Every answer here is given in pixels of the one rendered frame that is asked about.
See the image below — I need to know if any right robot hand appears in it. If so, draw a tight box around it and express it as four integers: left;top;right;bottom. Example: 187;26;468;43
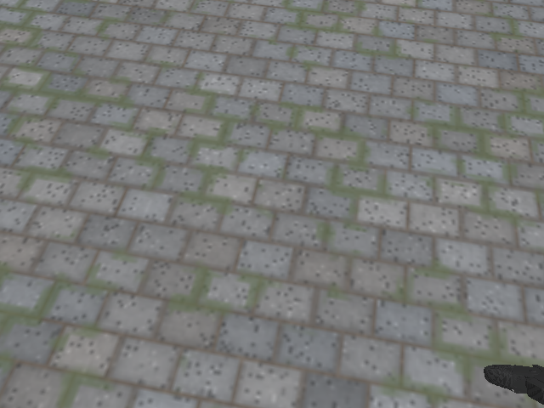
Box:
484;365;544;405

